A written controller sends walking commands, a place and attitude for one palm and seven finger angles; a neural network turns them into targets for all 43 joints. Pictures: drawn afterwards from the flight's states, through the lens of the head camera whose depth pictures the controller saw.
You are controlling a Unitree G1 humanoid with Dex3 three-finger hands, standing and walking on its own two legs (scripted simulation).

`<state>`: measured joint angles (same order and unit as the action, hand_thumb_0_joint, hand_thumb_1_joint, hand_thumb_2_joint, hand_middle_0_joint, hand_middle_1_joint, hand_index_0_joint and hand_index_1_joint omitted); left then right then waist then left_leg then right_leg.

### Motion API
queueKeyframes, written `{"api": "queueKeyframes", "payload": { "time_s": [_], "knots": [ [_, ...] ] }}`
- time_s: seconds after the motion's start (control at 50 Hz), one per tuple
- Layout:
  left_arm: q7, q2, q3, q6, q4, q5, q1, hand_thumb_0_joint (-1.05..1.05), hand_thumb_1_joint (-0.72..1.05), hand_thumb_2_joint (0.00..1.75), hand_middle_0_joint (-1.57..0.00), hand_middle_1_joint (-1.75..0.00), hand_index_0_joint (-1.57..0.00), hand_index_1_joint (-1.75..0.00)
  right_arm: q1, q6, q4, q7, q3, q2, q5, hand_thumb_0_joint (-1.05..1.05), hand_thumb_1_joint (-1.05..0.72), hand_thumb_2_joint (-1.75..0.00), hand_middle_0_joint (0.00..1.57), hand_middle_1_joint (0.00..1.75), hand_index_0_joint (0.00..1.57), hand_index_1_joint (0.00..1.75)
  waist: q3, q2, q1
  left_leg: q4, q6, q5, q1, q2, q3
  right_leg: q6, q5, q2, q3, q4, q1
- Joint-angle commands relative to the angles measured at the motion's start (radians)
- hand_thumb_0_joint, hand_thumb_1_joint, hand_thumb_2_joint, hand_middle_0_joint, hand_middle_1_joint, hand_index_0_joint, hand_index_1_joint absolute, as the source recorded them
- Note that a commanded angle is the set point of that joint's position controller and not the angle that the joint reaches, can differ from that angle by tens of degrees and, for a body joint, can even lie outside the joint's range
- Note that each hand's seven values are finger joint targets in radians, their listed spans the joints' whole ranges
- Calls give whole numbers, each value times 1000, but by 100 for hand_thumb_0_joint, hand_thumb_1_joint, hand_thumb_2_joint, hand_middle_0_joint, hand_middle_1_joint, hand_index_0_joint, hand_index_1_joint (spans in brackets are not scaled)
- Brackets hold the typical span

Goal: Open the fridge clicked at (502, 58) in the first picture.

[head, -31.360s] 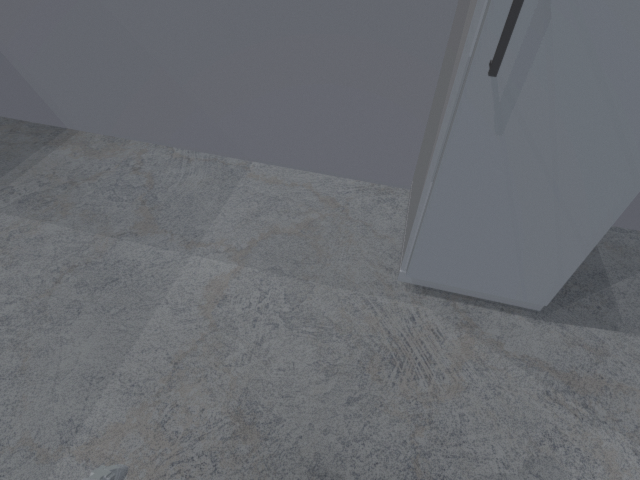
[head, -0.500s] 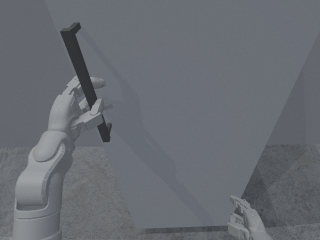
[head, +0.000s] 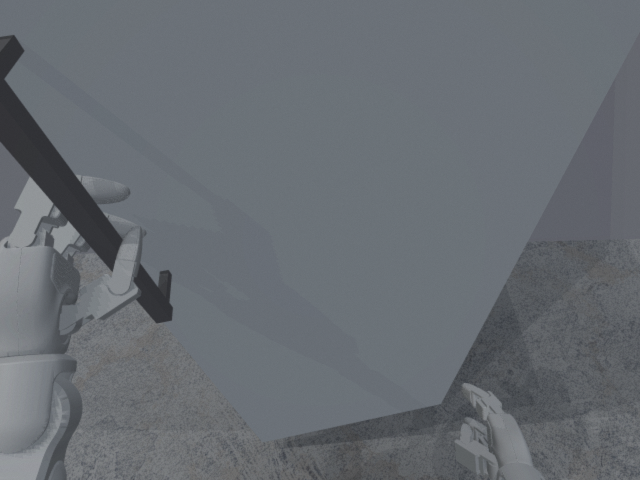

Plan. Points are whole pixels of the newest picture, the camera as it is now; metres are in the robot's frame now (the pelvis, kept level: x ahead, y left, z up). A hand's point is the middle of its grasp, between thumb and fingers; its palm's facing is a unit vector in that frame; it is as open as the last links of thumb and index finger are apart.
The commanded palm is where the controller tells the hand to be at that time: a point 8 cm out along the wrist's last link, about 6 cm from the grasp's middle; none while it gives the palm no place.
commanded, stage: walk backward, drawing the door open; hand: left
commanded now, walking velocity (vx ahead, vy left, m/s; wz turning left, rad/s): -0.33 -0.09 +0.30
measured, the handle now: (104, 216) +0.28 +0.19 +0.25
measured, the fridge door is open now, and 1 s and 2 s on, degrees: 12 36 62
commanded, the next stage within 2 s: none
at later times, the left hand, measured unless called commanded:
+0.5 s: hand (129, 387) +0.15 +0.13 +0.22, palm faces +0.38 -0.85 -0.37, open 7.2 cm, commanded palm +0.10 +0.17 +0.22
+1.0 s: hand out of the picture +0.08 +0.06 +0.21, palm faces +0.56 -0.77 -0.31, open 7.4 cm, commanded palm +0.03 +0.09 +0.21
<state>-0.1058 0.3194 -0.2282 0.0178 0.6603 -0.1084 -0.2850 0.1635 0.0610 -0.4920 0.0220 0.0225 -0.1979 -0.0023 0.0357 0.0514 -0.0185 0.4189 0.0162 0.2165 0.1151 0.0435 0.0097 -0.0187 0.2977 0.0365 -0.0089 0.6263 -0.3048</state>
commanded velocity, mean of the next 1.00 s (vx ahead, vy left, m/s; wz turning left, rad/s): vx -0.18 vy -0.24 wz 0.59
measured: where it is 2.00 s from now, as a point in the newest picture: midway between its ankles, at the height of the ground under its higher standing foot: outside the picture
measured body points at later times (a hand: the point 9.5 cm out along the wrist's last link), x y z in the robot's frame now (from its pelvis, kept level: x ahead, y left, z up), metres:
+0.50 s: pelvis -0.12 -0.06 -0.01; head -0.07 -0.09 +0.44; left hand +0.13 +0.18 +0.24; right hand +0.09 -0.27 -0.11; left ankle -0.24 +0.09 -0.69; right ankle +0.02 -0.07 -0.75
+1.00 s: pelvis -0.16 -0.21 -0.01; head -0.04 -0.19 +0.43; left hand +0.04 +0.10 +0.23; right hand +0.12 -0.33 -0.14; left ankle -0.27 -0.10 -0.66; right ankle -0.15 -0.28 -0.74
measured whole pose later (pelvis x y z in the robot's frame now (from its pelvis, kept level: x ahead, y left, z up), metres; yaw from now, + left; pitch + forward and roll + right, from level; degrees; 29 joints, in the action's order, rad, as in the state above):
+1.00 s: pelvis -0.16 -0.21 -0.01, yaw +32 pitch +1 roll +4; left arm -0.05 0.27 -0.16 -0.07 0.46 -0.03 0.18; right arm 0.08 -0.08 -0.62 0.05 -0.05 -0.23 0.01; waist 0.23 0.03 0.05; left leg 1.10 0.03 0.54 0.47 -0.02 -0.02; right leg 0.07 0.34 -0.04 -0.10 0.54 -0.22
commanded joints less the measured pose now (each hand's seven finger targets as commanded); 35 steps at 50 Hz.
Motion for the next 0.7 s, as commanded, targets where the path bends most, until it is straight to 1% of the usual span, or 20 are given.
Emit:
{"api": "queueKeyframes", "payload": {
  "time_s": [0.0, 0.04, 0.06, 0.08, 0.1, 0.12, 0.14, 0.18, 0.3, 0.4, 0.46, 0.5, 0.52, 0.54, 0.56, 0.58, 0.6, 0.62, 0.64, 0.68],
  "knots": [
    [-13, 161, -110, -154, 227, 39, 171, 0, 90, 90, -45, -140, -45, -140, -113, -85, 128, 16, -35, -89, 5, 0, -90, -90, 20, 30, 20, 30, -160, 9, 6, 124, -51, -520, 22, 98, 16, -7, -448, -67, 6, -249, 152],
    [-22, 224, -175, -166, 200, 49, 173, 0, 90, 90, -45, -140, -45, -140, -109, -91, 128, 37, -37, -69, -9, 0, -90, -90, 20, 30, 20, 30, -188, -179, 8, 377, -12, 187, 227, -64, -9, 81, -958, -280, 202, -252, 209],
    [-26, 225, -206, -166, 182, 55, 156, 0, 90, 90, -45, -140, -45, -140, -110, -93, 125, 34, -58, -79, 3, 0, -90, -90, 20, 30, 20, 30, -222, -291, -13, 609, -21, 368, 279, -101, 33, 27, -1126, -345, 245, -244, 217],
    [-23, 192, -187, -174, 178, 64, 180, 0, 90, 90, -45, -140, -45, -140, -101, -98, 120, 32, -62, -80, 2, 0, -90, -90, 20, 30, 20, 30, -256, -303, -6, 707, -23, 359, 288, -100, 86, -36, -1114, -351, 217, -230, 226],
    [-22, 185, -184, -191, 175, 67, 205, 0, 90, 90, -45, -140, -45, -140, -91, -107, 109, 33, -56, -69, -1, 0, -90, -90, 20, 30, 20, 30, -274, -265, -4, 720, -21, 325, 310, -80, 103, -34, -1033, -357, 192, -220, 247],
    [-26, 195, -188, -202, 162, 70, 206, 0, 90, 90, -45, -140, -45, -140, -102, -110, 96, 36, -46, -59, -4, 0, -90, -90, 20, 30, 20, 30, -292, -222, -6, 702, -19, 303, 329, -66, 103, 25, -1015, -360, 197, -202, 281],
    [-34, 180, -185, -211, 176, 76, 222, 0, 90, 90, -45, -140, -45, -140, -84, -110, 98, 37, -43, -52, -7, 0, -90, -90, 20, 30, 20, 30, -341, -179, 8, 706, -8, 266, 320, -59, 86, 61, -956, -346, 144, -185, 315],
    [-50, 191, -201, -227, 179, 81, 248, 0, 90, 90, -45, -140, -45, -140, -88, -105, 95, 46, -38, -57, -13, 0, -90, -90, 20, 30, 20, 30, -372, -138, 11, 703, 1, 239, 308, -73, 63, 75, -872, -337, 138, -209, 314],
    [-78, 203, -188, -253, 193, 77, 345, 0, 90, 90, -45, -140, -45, -140, -79, -124, 84, 53, -39, -65, -20, 0, -90, -90, 20, 30, 20, 30, -370, -156, -1, 571, -18, 280, 291, -74, 15, 105, -539, -367, 153, -321, 315],
    [-60, 155, -111, -231, 176, 88, 428, 0, 90, 90, -45, -140, -45, -140, -55, -139, 83, 46, -41, -59, -19, 0, -90, -90, 20, 30, 20, 30, -353, -233, 9, 492, -33, 310, 251, -58, -61, 122, -150, -362, 80, -436, 249],
    [-42, 138, -68, -214, 169, 90, 491, 0, 90, 90, -45, -140, -45, -140, -32, -143, 89, 40, -37, -51, -13, 0, -90, -90, 20, 30, 20, 30, -355, -245, 26, 331, -38, 298, 168, -62, -134, 72, 16, -318, -5, -481, 190],
    [-28, 127, -40, -202, 149, 85, 555, 0, 90, 90, -45, -140, -45, -140, 2, -148, 79, 35, -33, -53, -4, 0, -90, -90, 20, 30, 20, 30, -339, -222, 55, 93, -33, 239, 75, -73, -195, 3, 87, -224, -123, -467, 143],
    [-22, 137, -23, -201, 154, 73, 588, 0, 90, 90, -45, -140, -45, -140, -4, -146, 80, 36, -40, -71, 2, 0, -90, -90, 20, 30, 20, 30, -329, -145, 76, -97, -41, 133, -18, -44, -166, -45, 101, -167, -155, -358, 99],
    [-12, 98, 17, -210, 149, 65, 626, 0, 90, 90, -45, -140, -45, -140, 2, -158, 114, 36, -40, -90, 2, 0, -90, -90, 20, 30, 20, 30, -269, 55, 95, -326, -103, 127, 16, 108, 82, -93, 47, -60, -181, -34, 36],
    [-9, 89, 25, -218, 117, 71, 656, 0, 90, 90, -45, -140, -45, -140, -52, -178, 161, 22, -51, -109, -21, 0, -90, -90, 20, 30, 20, 30, -214, 274, 60, -312, -246, 133, 158, 439, 562, -60, 114, -51, -34, 446, -110],
    [6, 91, 22, -206, 37, 90, 650, 0, 90, 90, -45, -140, -45, -140, -48, -186, 121, 19, -54, -93, -19, 0, -90, -90, 20, 30, 20, 30, -154, 99, 37, -287, -320, -5, 262, 556, 634, -25, 81, -51, 132, 713, -159],
    [26, 119, -2, -203, 39, 96, 703, 0, 90, 90, -45, -140, -45, -140, -87, -181, 109, 15, -100, -145, -6, 0, -90, -90, 20, 30, 20, 30, -173, 3, 17, -216, -309, -203, 218, 545, 528, -28, 94, -36, 165, 806, -200],
    [50, 160, -23, -212, 194, 99, 822, 0, 90, 90, -45, -140, -45, -140, -45, -175, 97, 1, -115, -131, -3, 0, -90, -90, 20, 30, 20, 30, -186, 15, 38, -184, -303, -186, 184, 478, 469, -39, 118, -53, 150, 816, -278],
    [63, 95, 31, -217, 136, 100, 842, 0, 90, 90, -45, -140, -45, -140, -116, -189, 81, 2, -111, -122, 8, 0, -90, -90, 20, 30, 20, 30, -80, 24, 17, -119, -268, -174, 166, 391, 361, -37, 142, -94, 142, 733, -351],
    [58, 1, 100, -188, 6, 79, 764, 0, 90, 90, -45, -140, -45, -140, -80, -199, 38, 3, -95, -130, 2, 0, -90, -90, 20, 30, 20, 30, -84, 6, 18, -19, -142, -298, 93, 243, 150, -34, 140, -56, 54, 353, -154]
  ]
}}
